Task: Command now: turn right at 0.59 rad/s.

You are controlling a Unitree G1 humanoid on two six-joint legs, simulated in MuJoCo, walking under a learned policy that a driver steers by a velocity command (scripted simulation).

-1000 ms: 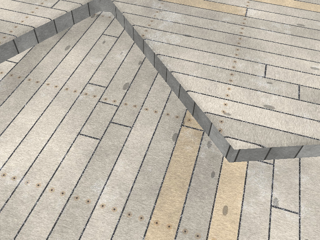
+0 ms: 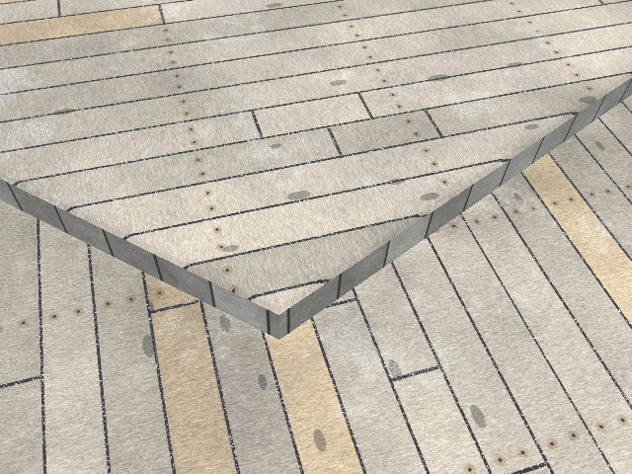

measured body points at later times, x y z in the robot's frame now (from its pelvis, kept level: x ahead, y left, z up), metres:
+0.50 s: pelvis +0.00 -0.04 -0.01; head +0.02 -0.04 +0.44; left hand +0.21 +0.18 -0.10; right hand +0.08 -0.33 -0.12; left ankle +0.02 +0.10 -0.74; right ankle -0.01 -0.13 -0.74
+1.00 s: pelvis +0.01 -0.01 -0.01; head +0.02 -0.01 +0.44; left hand +0.15 +0.23 -0.13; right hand +0.08 -0.28 -0.13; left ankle +0.02 +0.10 -0.74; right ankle -0.01 -0.14 -0.74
